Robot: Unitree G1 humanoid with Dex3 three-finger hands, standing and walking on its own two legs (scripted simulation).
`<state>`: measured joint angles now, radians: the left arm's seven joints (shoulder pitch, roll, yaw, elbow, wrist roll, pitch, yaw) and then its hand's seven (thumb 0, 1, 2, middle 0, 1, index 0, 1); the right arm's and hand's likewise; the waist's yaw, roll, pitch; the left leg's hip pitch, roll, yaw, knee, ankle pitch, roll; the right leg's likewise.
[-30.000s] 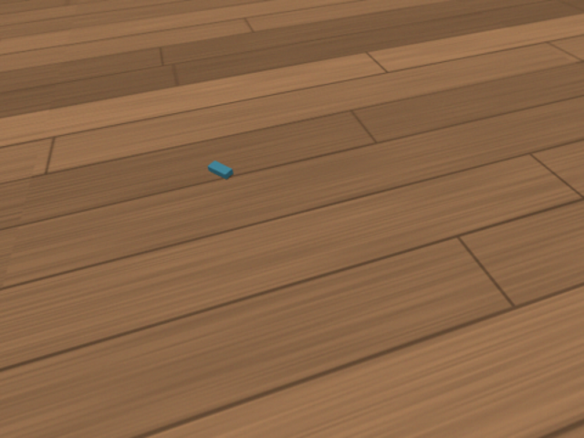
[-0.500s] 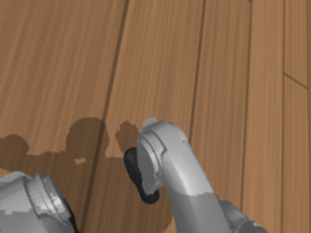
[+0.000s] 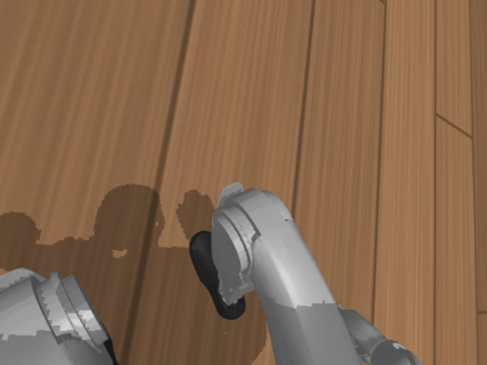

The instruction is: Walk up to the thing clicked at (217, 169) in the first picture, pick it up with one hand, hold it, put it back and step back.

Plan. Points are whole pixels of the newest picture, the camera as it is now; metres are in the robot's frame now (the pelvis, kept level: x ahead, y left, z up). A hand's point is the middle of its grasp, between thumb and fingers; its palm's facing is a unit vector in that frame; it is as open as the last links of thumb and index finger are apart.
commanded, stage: rest palm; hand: left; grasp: from above
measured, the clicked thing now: out of the picture +0.48 +0.39 -0.29
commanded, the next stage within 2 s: close in 1.76 s
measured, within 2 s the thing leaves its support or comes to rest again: neither
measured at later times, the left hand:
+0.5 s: hand out of the picture +0.46 +0.38 -0.25, palm faces -0.45 -0.16 -0.88, open 14.2 cm
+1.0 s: hand out of the picture +0.47 +0.37 -0.25, palm faces -0.43 -0.16 -0.89, open 14.1 cm
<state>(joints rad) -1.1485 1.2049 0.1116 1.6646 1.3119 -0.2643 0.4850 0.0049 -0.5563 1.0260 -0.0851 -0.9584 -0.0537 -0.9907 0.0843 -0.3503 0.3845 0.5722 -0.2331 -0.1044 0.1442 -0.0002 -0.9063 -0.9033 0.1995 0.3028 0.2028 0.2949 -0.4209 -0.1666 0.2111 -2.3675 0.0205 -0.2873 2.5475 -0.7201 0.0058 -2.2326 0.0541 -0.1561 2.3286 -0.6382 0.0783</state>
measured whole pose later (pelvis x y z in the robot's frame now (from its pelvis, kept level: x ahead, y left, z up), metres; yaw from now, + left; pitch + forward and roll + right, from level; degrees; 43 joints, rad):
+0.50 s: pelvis +0.00 +0.00 +0.00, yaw -1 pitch +28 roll -17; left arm -1.14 1.22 0.11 1.65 1.30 -0.27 0.45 0.01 -0.52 1.00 -0.09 -0.98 -0.07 -1.00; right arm 0.08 -0.35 0.40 0.57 -0.23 -0.10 0.14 0.00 -0.91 -0.90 0.20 0.30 0.20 0.30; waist -0.42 -0.16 0.22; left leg -2.37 0.02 -0.29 2.55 -0.72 0.01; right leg -2.23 0.05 -0.16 2.32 -0.63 0.07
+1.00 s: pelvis +0.00 +0.00 +0.00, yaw -1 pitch +28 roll -17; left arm -1.15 1.22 0.11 1.65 1.29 -0.27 0.48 0.00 -0.49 0.98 -0.10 -0.97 -0.08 -0.98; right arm 0.07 -0.34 0.41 0.59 -0.24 -0.11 0.14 0.00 -0.90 -0.90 0.20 0.30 0.20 0.29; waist -0.42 -0.17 0.22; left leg -2.37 0.02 -0.29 2.55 -0.72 0.01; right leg -2.24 0.05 -0.16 2.33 -0.63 0.08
